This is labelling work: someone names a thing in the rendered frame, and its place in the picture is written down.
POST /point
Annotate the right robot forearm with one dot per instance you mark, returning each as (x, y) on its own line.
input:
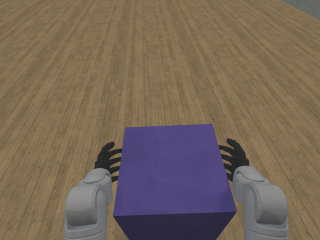
(265, 207)

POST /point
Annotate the robot left hand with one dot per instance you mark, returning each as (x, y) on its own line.
(104, 162)

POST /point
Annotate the carton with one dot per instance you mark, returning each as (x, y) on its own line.
(172, 184)

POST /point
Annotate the robot right hand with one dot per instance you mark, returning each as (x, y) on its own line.
(239, 157)

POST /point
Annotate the left robot forearm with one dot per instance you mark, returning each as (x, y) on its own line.
(85, 209)

